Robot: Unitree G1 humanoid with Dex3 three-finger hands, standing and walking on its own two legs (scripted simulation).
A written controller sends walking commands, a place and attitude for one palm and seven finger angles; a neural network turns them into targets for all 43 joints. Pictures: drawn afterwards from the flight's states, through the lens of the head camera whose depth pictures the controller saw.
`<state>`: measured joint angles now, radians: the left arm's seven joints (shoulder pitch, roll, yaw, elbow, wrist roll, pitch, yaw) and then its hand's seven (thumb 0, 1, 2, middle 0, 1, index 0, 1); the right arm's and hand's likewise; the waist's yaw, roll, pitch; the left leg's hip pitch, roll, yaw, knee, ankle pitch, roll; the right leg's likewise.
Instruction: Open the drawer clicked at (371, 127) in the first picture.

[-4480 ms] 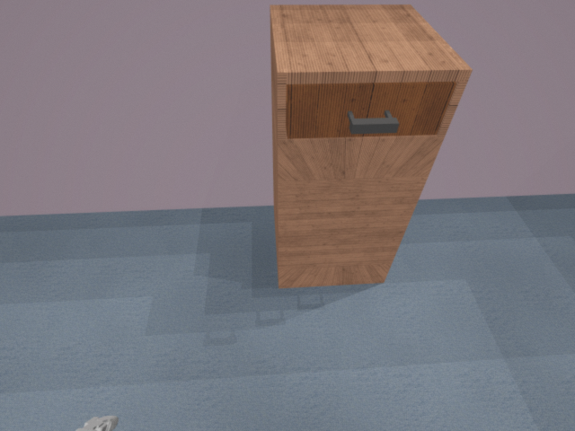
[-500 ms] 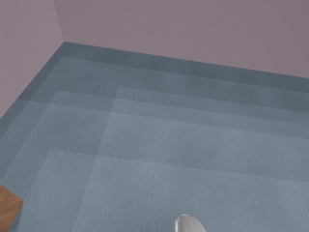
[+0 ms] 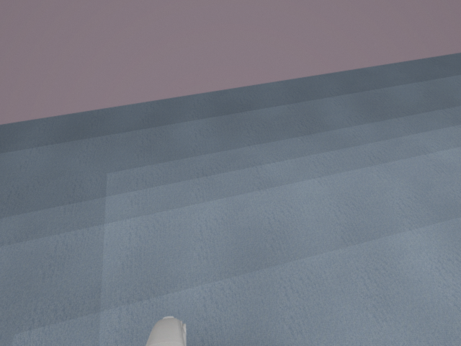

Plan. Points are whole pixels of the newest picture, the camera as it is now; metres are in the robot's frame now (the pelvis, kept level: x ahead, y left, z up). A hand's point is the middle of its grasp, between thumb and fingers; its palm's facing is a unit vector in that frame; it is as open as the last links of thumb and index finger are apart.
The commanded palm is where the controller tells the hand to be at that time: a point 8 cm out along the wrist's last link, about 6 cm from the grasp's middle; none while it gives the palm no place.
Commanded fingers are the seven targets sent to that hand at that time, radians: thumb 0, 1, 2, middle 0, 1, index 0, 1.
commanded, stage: walk to a spot facing it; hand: left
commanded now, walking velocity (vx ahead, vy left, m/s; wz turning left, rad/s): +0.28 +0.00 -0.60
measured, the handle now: out of the picture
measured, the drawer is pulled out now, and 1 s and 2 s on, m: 0.00 0.00 0.00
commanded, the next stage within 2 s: turn to face it in 0.82 s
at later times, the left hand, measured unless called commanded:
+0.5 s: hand (116, 308) +0.23 +0.27 -0.18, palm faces -0.17 -0.97 -0.19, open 7.4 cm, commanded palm none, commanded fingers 0.00 0.90 0.90 -0.20 -0.30 -0.20 -0.30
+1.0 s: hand (199, 227) +0.41 +0.10 -0.14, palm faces -0.58 -0.77 -0.27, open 7.4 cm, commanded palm none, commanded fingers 0.00 0.90 0.90 -0.20 -0.30 -0.20 -0.30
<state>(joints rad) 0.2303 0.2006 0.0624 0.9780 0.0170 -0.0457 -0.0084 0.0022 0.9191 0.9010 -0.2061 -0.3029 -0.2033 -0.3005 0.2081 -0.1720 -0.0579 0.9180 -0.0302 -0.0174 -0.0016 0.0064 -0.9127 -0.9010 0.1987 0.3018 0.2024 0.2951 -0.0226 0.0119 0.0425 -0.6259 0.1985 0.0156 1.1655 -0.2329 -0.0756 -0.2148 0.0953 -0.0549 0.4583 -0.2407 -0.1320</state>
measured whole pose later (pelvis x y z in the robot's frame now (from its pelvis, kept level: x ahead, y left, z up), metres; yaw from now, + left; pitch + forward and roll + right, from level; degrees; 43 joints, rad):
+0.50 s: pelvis +0.17 +0.07 +0.00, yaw -18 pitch -2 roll -2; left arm 0.32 0.24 0.10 0.98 0.02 0.05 -0.01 0.01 0.91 0.90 -0.20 -0.30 -0.20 -0.30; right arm 0.13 -0.15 -0.01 0.88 -0.02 -0.02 -0.02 0.00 -0.91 -0.90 0.20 0.30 0.21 0.30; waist 0.07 -0.05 0.08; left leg -0.26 0.11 0.21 0.56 -0.26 0.03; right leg -0.51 -0.03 -0.03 1.27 -0.42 0.06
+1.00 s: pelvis +0.19 +0.02 +0.00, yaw -36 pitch +0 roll +1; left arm 0.12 0.18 0.05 0.88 0.02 0.02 0.01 0.01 0.90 0.90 -0.21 -0.30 -0.20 -0.30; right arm 0.26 -0.24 -0.07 0.95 -0.03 0.06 -0.01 0.01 -0.91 -0.90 0.20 0.30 0.20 0.30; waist -0.05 0.05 0.07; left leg -0.50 0.14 0.07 1.14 -0.40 -0.09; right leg -0.30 0.00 -0.04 0.55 -0.25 -0.04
